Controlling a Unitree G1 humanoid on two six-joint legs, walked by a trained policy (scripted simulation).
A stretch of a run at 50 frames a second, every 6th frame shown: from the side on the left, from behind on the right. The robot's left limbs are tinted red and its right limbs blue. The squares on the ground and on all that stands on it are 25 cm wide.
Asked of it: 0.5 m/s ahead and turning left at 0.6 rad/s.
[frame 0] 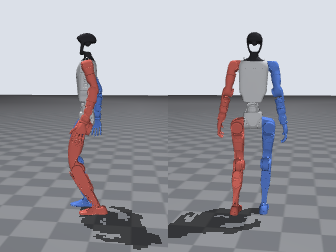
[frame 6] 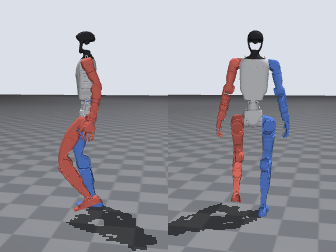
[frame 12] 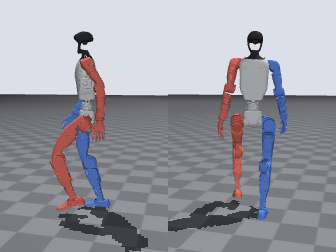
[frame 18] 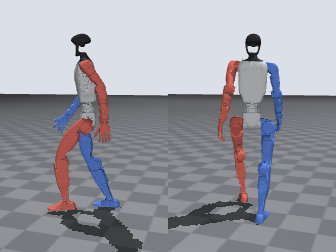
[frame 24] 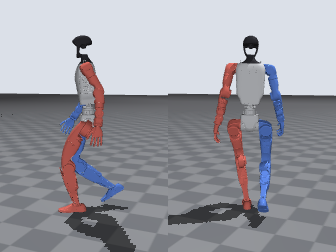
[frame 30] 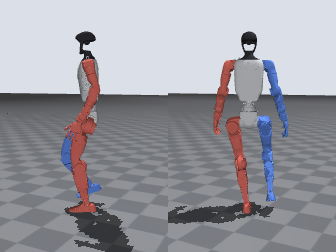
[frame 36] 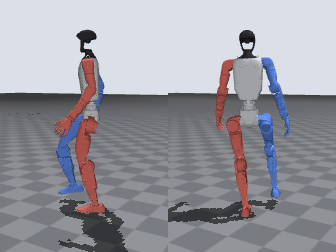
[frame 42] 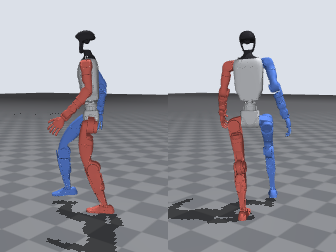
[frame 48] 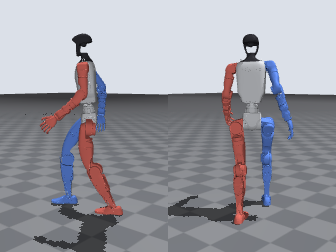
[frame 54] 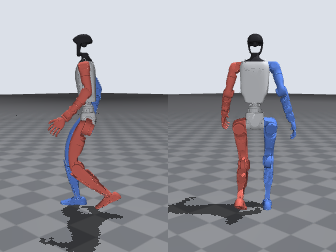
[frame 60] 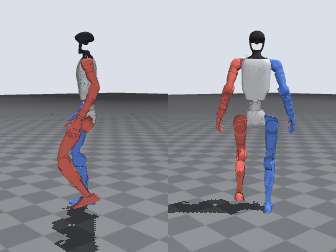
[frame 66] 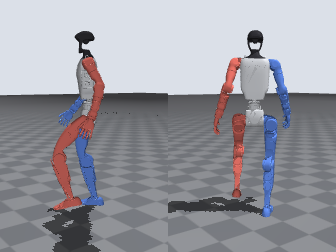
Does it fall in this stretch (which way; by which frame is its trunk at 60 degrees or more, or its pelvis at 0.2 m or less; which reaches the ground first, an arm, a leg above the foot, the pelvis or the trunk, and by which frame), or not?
no
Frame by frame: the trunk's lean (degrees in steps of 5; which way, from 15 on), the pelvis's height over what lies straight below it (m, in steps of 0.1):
0: 0, 0.8
6: 0, 0.8
12: 5, 0.8
18: 5, 0.8
24: 5, 0.7
30: 5, 0.8
36: 5, 0.8
42: 5, 0.8
48: 5, 0.8
54: 5, 0.8
60: 5, 0.8
66: 5, 0.8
